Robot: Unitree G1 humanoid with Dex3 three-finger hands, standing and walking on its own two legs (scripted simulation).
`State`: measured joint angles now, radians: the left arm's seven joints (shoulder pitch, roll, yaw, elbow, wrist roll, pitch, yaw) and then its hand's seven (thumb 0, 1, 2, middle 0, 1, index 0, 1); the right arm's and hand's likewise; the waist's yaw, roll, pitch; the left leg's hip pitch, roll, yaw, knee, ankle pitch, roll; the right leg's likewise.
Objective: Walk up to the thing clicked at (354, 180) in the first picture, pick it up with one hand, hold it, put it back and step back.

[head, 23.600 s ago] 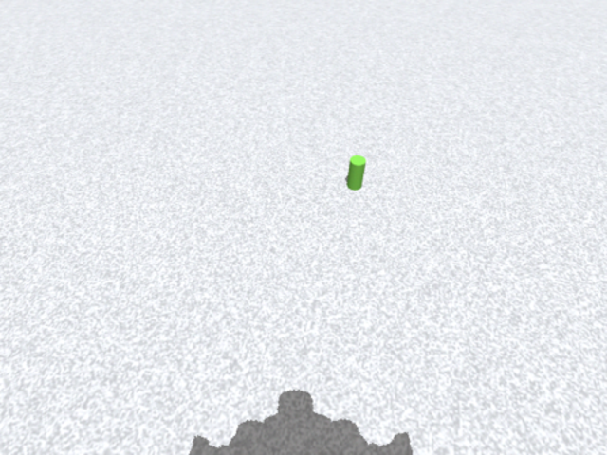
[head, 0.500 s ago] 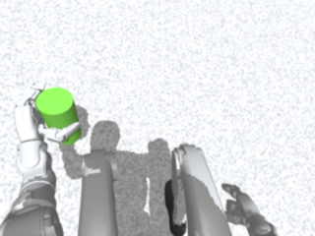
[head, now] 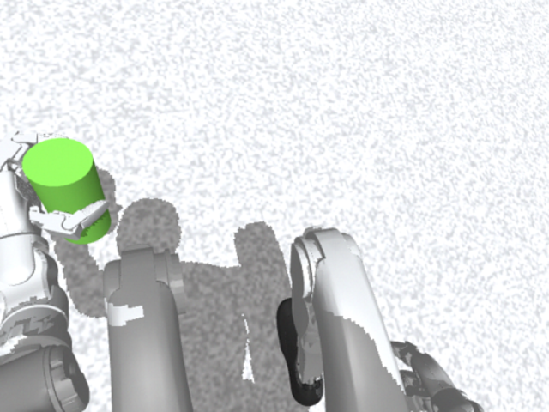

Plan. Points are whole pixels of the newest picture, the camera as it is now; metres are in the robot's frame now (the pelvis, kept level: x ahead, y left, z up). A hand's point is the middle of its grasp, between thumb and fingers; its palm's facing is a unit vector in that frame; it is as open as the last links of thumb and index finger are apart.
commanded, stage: crouch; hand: left
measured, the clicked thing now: (73, 196) +0.41 +0.24 -0.10
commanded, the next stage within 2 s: lower in 0.28 s
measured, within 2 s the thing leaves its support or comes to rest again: neither
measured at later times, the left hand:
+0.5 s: hand (73, 191) +0.42 +0.25 -0.12, palm faces +0.21 -0.98 -0.04, open 11.0 cm
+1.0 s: hand (80, 199) +0.43 +0.26 -0.18, palm faces +0.23 -0.97 -0.03, open 11.0 cm
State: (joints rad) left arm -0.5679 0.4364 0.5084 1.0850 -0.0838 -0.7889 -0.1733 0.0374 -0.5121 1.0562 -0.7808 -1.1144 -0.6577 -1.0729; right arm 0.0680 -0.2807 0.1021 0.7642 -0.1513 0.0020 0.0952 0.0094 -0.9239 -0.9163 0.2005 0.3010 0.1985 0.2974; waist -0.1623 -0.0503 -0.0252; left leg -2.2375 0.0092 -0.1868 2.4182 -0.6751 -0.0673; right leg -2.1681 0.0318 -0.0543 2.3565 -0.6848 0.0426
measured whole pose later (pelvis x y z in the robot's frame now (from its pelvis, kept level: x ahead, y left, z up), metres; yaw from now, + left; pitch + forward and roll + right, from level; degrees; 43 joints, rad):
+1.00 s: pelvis -0.01 +0.02 -0.04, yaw -6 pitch +18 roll -13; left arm -0.57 0.66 0.53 1.23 -0.08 -0.95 -0.08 0.03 -0.51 1.05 -0.78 -1.10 -0.66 -1.06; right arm -0.11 -0.35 0.33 0.66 -0.29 0.02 0.14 0.01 -0.94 -0.92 0.20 0.30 0.20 0.30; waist -0.22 -0.18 0.21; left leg -2.25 -0.01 -0.33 2.61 -0.70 -0.06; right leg -2.12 0.07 -0.15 2.44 -0.67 0.07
